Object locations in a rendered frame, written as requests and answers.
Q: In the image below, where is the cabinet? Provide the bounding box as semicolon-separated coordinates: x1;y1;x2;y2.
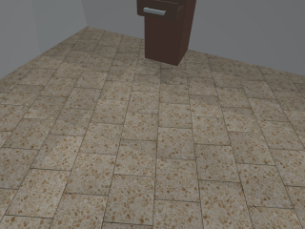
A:
144;0;196;66

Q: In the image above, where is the handle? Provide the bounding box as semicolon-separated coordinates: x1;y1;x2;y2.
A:
143;7;166;15

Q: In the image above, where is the drawer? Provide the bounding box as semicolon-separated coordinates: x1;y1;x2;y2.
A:
136;0;185;23

